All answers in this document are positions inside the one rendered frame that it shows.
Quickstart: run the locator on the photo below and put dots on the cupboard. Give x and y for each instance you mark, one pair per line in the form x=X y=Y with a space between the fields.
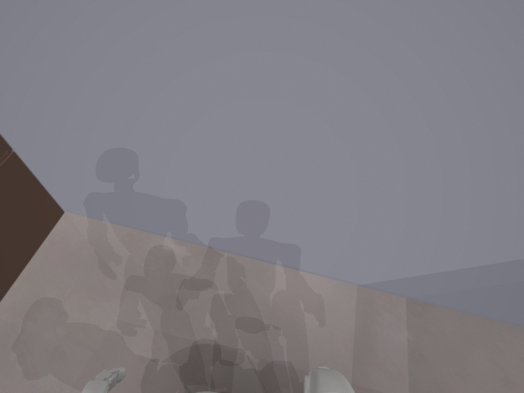
x=28 y=214

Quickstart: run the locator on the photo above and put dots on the robot left hand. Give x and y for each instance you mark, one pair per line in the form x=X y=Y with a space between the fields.
x=105 y=381

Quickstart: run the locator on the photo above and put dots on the right robot thigh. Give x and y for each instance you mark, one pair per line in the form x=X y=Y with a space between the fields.
x=324 y=380

